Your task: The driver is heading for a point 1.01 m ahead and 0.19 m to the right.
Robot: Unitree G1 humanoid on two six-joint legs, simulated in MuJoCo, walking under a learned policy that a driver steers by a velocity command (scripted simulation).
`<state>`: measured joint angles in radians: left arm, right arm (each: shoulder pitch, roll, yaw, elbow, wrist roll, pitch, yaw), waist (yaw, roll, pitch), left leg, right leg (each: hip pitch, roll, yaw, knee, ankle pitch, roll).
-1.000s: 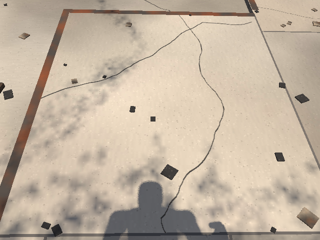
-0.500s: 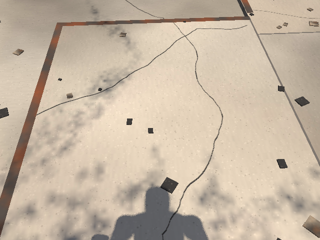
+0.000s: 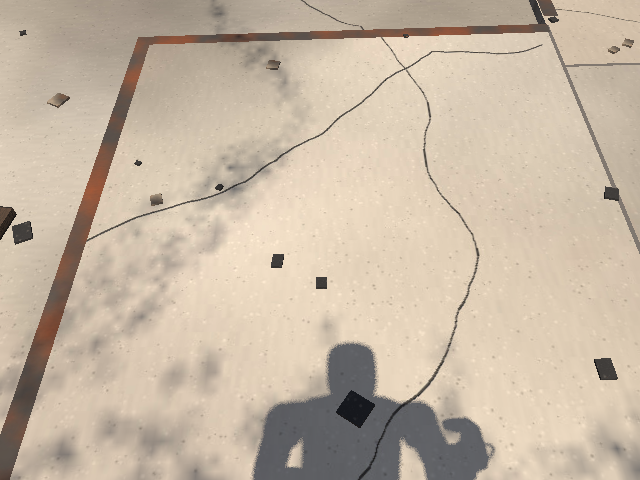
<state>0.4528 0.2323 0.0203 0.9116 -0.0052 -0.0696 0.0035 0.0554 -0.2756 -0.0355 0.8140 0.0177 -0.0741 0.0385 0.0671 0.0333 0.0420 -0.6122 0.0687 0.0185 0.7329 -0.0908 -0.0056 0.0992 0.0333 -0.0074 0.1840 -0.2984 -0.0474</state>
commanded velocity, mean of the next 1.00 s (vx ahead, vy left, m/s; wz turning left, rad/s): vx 0.49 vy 0.00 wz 0.00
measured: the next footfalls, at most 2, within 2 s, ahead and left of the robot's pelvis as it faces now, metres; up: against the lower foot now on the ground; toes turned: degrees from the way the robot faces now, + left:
left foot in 0.14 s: +0.27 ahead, +0.13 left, +0.00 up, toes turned +1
right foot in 0.68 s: +0.55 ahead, -0.12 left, +0.00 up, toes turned -2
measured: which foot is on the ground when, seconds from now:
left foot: up 0.00-0.12, down 0.14-0.70, up 0.72-1.00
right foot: down 0.00-0.16, up 0.18-0.66, down 0.68-1.00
